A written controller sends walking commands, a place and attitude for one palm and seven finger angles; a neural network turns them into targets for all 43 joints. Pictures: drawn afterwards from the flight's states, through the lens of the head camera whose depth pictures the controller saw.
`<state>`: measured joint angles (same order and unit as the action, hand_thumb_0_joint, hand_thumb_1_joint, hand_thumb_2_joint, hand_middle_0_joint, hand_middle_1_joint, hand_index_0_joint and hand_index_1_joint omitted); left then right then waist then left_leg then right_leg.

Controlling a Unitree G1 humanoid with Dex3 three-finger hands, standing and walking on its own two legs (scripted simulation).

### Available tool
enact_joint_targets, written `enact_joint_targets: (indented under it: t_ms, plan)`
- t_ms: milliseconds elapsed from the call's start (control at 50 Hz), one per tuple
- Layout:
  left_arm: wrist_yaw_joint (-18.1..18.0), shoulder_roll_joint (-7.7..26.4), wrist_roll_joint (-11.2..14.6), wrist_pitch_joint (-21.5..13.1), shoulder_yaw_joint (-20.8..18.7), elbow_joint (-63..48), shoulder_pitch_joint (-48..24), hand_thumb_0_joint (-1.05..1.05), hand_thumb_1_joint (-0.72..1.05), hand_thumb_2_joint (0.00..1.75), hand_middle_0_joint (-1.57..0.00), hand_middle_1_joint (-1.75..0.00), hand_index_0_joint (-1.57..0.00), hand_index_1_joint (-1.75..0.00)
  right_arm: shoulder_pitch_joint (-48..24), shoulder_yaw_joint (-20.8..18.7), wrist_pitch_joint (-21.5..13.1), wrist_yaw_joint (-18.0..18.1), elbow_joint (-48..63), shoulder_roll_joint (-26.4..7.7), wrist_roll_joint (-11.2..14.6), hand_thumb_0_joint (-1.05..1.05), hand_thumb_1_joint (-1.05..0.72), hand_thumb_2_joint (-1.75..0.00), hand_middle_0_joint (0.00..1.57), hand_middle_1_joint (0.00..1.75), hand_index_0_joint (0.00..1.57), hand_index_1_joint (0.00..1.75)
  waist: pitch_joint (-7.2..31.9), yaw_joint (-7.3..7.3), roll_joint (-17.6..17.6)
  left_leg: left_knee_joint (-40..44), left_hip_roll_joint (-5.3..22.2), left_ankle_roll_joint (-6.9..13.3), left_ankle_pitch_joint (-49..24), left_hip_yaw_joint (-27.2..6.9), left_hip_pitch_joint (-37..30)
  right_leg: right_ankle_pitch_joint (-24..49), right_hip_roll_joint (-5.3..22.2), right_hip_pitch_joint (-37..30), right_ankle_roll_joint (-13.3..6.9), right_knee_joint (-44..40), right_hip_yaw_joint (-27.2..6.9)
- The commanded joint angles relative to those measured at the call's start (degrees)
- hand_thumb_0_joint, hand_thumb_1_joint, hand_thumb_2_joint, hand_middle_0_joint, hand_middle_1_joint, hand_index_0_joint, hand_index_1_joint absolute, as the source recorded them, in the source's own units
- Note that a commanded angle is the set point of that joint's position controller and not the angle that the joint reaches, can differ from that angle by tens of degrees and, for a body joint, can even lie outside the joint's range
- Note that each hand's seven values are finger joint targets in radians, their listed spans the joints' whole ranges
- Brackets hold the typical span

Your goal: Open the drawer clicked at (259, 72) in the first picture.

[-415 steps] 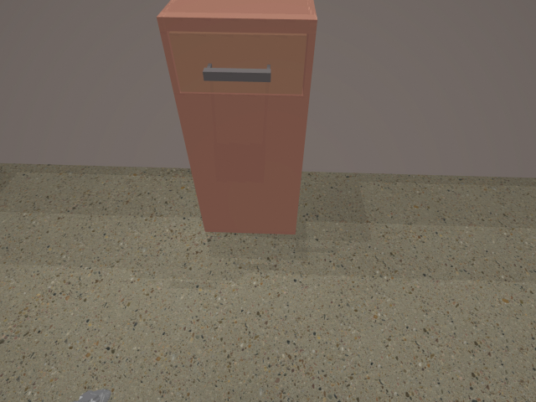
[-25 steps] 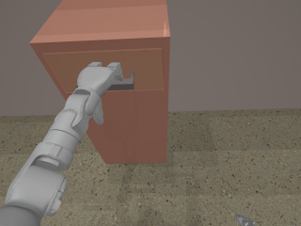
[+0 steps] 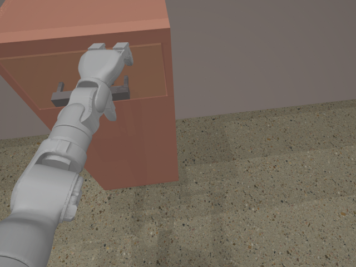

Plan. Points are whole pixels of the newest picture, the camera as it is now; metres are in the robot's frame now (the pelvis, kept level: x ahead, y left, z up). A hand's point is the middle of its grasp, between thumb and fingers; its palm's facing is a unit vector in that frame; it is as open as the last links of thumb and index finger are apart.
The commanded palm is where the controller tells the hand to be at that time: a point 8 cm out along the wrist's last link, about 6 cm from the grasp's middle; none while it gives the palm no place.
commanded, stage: move the hooked fingers above the handle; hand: left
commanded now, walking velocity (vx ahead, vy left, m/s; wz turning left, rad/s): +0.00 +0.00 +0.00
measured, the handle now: (92, 89) +0.56 +0.20 +0.06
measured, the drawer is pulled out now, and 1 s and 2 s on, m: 0.00 0.00 0.00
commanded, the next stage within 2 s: none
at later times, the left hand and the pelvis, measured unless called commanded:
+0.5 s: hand (100, 91) +0.49 +0.15 +0.12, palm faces +0.03 -0.04 -1.00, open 13.8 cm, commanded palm +0.49 +0.18 +0.17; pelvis -0.01 +0.00 +0.00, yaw +2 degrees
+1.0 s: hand (94, 98) +0.49 +0.17 +0.10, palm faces -0.01 -0.02 -1.00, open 13.8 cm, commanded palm +0.48 +0.20 +0.17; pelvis -0.01 +0.00 +0.00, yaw +0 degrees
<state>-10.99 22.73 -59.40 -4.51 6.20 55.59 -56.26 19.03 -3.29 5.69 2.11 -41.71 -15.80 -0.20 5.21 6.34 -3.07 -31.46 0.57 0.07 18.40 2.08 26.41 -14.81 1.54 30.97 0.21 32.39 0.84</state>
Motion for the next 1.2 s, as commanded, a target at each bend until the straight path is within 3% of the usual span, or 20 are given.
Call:
enact_joint_targets:
  t_ms: [0,80,140,240,300,340,400,480,540,640,680,720,760,860,920,940,1000,1060,1120,1180]
  plan:
    - [-10.63,25.49,-2.86,9.97,-10.85,-3.96,-27.60,0.00,-0.50,0.30,-0.30,-1.20,-0.30,-1.20,0.34,-0.22,-0.83,-0.44,4.85,-6.91,-0.05,0.00,-0.90,-0.90,0.20,0.30,0.20,0.30,24.44,-4.25,1.10,1.49,-2.60,1.01,-24.12,1.52,0.60,23.92,-2.32,-20.61,-2.13,0.84,0.35]
    - [-7.28,23.84,-2.49,18.16,-9.15,1.97,-22.54,0.00,-0.50,0.30,-0.30,-1.20,-0.30,-1.20,-1.16,-0.58,0.50,-0.44,6.04,-7.65,0.68,0.00,-0.90,-0.90,0.20,0.30,0.20,0.30,29.71,-5.05,6.81,2.09,-2.69,1.47,-24.77,3.43,0.04,28.59,-2.19,-26.91,-1.28,0.24,0.14]
    - [-2.56,25.94,-0.51,19.88,-8.91,1.56,-24.75,0.00,-0.50,0.30,-0.30,-1.20,-0.30,-1.20,-2.85,-0.31,1.63,1.24,7.25,-8.37,1.78,0.00,-0.90,-0.90,0.20,0.30,0.20,0.30,26.73,-3.64,12.17,3.91,-2.82,2.50,-18.70,3.69,0.98,25.48,-1.56,-27.90,0.09,-2.22,-0.61]
    - [6.04,15.31,0.35,10.36,0.05,-6.97,-26.85,0.00,-0.50,0.30,-0.30,-1.20,-0.30,-1.20,0.75,-1.54,0.20,2.98,8.03,-8.33,1.86,0.00,-0.90,-0.90,0.20,0.30,0.20,0.30,21.97,0.77,8.83,3.89,-2.12,3.58,-17.41,2.03,-6.55,21.38,-1.91,-20.06,-0.01,-4.75,-0.45]
    - [7.42,6.50,1.50,2.30,7.07,-15.68,-33.34,0.00,-0.50,0.30,-0.30,-1.20,-0.30,-1.20,2.43,-2.27,-1.43,2.91,6.92,-7.19,1.39,0.00,-0.90,-0.90,0.20,0.30,0.20,0.30,21.10,3.33,2.64,2.44,-1.84,3.54,-18.35,0.22,-13.74,16.42,-2.40,-12.33,-0.59,-5.57,-0.58]
    - [6.07,7.87,2.12,-0.98,5.55,-17.02,-35.23,0.00,-0.50,0.30,-0.30,-1.20,-0.30,-1.20,3.58,-2.36,-2.07,2.59,5.73,-7.01,1.10,0.00,-0.90,-0.90,0.20,0.30,0.20,0.30,20.86,3.12,-1.50,1.49,-2.07,2.88,-19.08,-1.12,-15.67,13.93,-2.64,-8.94,-1.27,-4.74,-0.41]
    - [0.95,10.51,2.19,-2.32,2.26,-15.14,-39.25,0.00,-0.50,0.30,-0.30,-1.20,-0.30,-1.20,4.95,-2.23,-2.83,1.80,3.83,-6.79,0.77,0.00,-0.90,-0.90,0.20,0.30,0.20,0.30,20.77,3.22,-2.09,0.86,-2.26,2.06,-18.74,-2.12,-13.78,12.27,-2.95,-6.95,-1.74,-3.64,0.12]
    - [-7.41,19.13,-0.08,2.83,-6.56,-7.07,-36.93,0.00,-0.50,0.30,-0.30,-1.20,-0.30,-1.20,4.00,-1.12,-2.83,0.67,3.06,-7.14,0.27,0.00,-0.90,-0.90,0.20,0.30,0.20,0.30,22.71,0.39,-1.48,0.80,-2.87,1.12,-20.54,-1.26,-6.78,14.89,-3.21,-10.22,-2.24,-1.11,0.82]
    - [-10.28,20.97,-3.27,11.07,-6.62,0.33,-35.58,0.00,-0.50,0.30,-0.30,-1.20,-0.30,-1.20,1.88,-0.15,-1.96,-0.17,3.45,-7.05,-0.20,0.00,-0.90,-0.90,0.20,0.30,0.20,0.30,23.89,-0.61,-1.77,0.89,-2.62,0.79,-21.44,0.27,-2.55,18.24,-2.76,-13.54,-1.92,0.43,0.98]
    - [-2.74,20.33,-1.73,18.86,-5.06,7.21,-28.98,0.00,-0.50,0.30,-0.30,-1.20,-0.30,-1.20,1.63,-0.81,0.22,-0.01,5.65,-8.60,0.93,0.00,-0.90,-0.90,0.20,0.30,0.20,0.30,29.56,-1.18,6.47,1.28,-2.30,1.83,-24.02,2.10,-2.29,26.38,-2.43,-22.06,-0.74,-0.14,0.43]
    - [1.19,20.64,-0.62,17.95,-5.87,6.66,-26.16,0.00,-0.50,0.30,-0.30,-1.20,-0.30,-1.20,1.56,-1.02,1.17,0.76,6.44,-9.06,1.25,0.00,-0.90,-0.90,0.20,0.30,0.20,0.30,28.21,-1.15,10.45,1.76,-2.20,2.46,-24.22,2.26,-2.41,27.34,-2.42,-23.27,-0.54,-1.03,0.53]
    - [4.05,19.50,-0.47,17.08,-4.18,7.79,-23.47,0.00,-0.50,0.30,-0.30,-1.20,-0.30,-1.20,1.25,-0.48,1.72,1.52,6.90,-9.42,1.68,0.00,-0.90,-0.90,0.20,0.30,0.20,0.30,20.80,-0.52,12.99,3.12,-2.06,2.72,-18.59,2.44,-0.04,22.67,-2.35,-20.21,-0.19,-2.54,0.78]
    - [5.97,17.65,-0.42,13.16,-2.70,3.41,-23.17,0.00,-0.50,0.30,-0.30,-1.20,-0.30,-1.20,1.51,-0.61,1.04,2.00,7.86,-9.30,1.76,0.00,-0.90,-0.90,0.20,0.30,0.20,0.30,17.97,-0.23,12.71,3.46,-1.96,3.10,-15.85,2.14,-0.47,19.43,-2.26,-18.09,-0.25,-3.65,0.41]
    - [4.63,18.23,-0.87,-0.09,-3.93,-14.54,-28.30,0.00,-0.50,0.30,-0.30,-1.20,-0.30,-1.20,4.03,-1.94,-0.88,2.39,8.58,-7.28,0.81,0.00,-0.90,-0.90,0.20,0.30,0.20,0.30,24.85,-1.11,1.80,1.55,-1.82,3.02,-20.34,0.66,-8.41,18.63,-2.81,-16.04,-1.46,-2.41,-0.86]
    - [-0.96,20.21,-0.85,-2.54,-6.62,-17.11,-32.06,0.00,-0.50,0.30,-0.30,-1.20,-0.30,-1.20,5.19,-2.56,-1.96,1.74,6.78,-7.00,0.33,0.00,-0.90,-0.90,0.20,0.30,0.20,0.30,24.31,-0.51,-1.29,0.71,-1.72,2.47,-21.09,-0.50,-9.89,16.27,-3.19,-12.77,-1.83,-2.02,-0.52]
    - [-3.24,23.21,-1.31,-2.23,-9.25,-16.97,-32.99,0.00,-0.50,0.30,-0.30,-1.20,-0.30,-1.20,5.35,-2.44,-2.17,1.61,6.14,-7.22,0.22,0.00,-0.90,-0.90,0.20,0.30,0.20,0.30,25.31,-0.79,-1.35,0.54,-1.86,2.21,-21.77,-0.77,-9.20,16.55,-3.27,-13.07,-1.91,-1.34,-0.32]
    - [-8.79,23.32,-1.80,1.65,-9.71,-12.91,-35.28,0.00,-0.50,0.30,-0.30,-1.20,-0.30,-1.20,4.92,-2.24,-2.67,0.72,4.35,-6.98,0.06,0.00,-0.90,-0.90,0.20,0.30,0.20,0.30,26.19,-0.39,-2.16,0.28,-2.20,1.72,-22.43,-0.55,-7.80,17.20,-3.25,-13.34,-1.84,-0.85,0.27]
    - [-10.02,20.35,-2.45,8.64,-6.11,-5.62,-35.99,0.00,-0.50,0.30,-0.30,-1.20,-0.30,-1.20,4.08,-1.81,-2.50,-0.13,2.73,-7.64,0.27,0.00,-0.90,-0.90,0.20,0.30,0.20,0.30,24.60,0.71,-2.33,0.80,-2.17,1.41,-20.88,-0.05,-6.71,16.22,-3.25,-11.78,-1.72,-1.12,0.82]
    - [-5.52,13.48,-1.26,14.71,0.40,1.44,-35.30,0.00,-0.50,0.30,-0.30,-1.20,-0.30,-1.20,4.18,-1.93,-1.62,-0.72,2.37,-8.30,1.06,0.00,-0.90,-0.90,0.20,0.30,0.20,0.30,23.47,2.07,-0.19,1.13,-2.01,1.57,-21.88,0.14,-7.91,17.45,-3.34,-11.32,-1.39,-2.37,1.04]
    - [2.28,7.89,1.64,15.29,4.29,3.75,-31.66,0.00,-0.50,0.30,-0.30,-1.20,-0.30,-1.20,4.27,-2.49,-0.70,-0.37,3.13,-9.28,1.35,0.00,-0.90,-0.90,0.20,0.30,0.20,0.30,24.13,3.49,5.37,0.85,-1.84,2.54,-23.77,0.05,-10.35,19.96,-3.39,-12.64,-1.04,-3.55,1.08]
